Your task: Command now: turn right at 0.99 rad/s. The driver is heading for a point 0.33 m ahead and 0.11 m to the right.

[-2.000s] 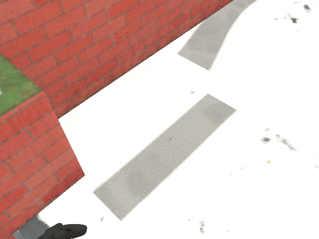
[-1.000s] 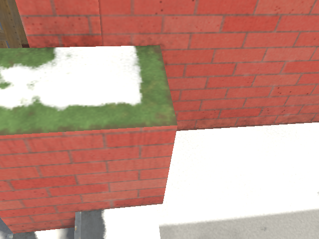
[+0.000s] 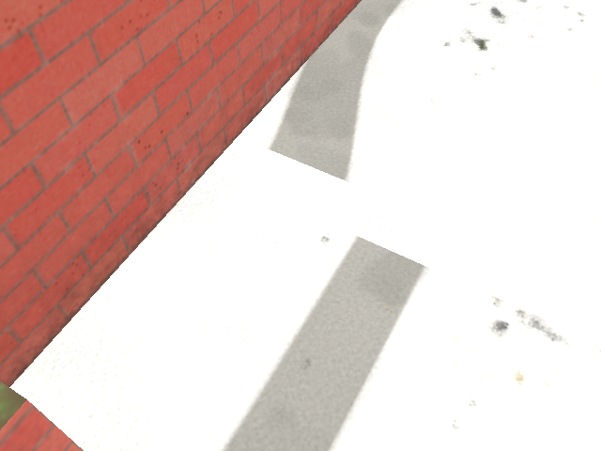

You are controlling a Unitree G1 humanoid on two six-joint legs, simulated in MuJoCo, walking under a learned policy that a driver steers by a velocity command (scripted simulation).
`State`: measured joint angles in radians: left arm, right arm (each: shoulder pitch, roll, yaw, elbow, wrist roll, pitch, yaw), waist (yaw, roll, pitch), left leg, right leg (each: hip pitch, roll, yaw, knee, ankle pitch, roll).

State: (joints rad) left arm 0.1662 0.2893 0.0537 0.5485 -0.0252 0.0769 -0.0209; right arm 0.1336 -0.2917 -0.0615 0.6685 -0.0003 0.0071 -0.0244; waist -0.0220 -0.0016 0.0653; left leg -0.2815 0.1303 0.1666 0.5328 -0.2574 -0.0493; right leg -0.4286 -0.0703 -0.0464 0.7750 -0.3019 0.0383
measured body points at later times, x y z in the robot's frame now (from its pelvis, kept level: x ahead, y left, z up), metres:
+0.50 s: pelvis +0.03 -0.01 +0.00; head +0.06 -0.01 +0.45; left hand +0.33 +0.15 -0.07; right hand +0.08 -0.34 -0.07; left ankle +0.12 +0.07 -0.73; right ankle +0.01 -0.12 -0.72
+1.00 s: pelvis +0.02 -0.04 +0.01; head +0.05 -0.06 +0.45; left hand +0.30 +0.09 -0.08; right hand -0.03 -0.34 -0.11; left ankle +0.07 +0.08 -0.65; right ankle -0.05 -0.14 -0.73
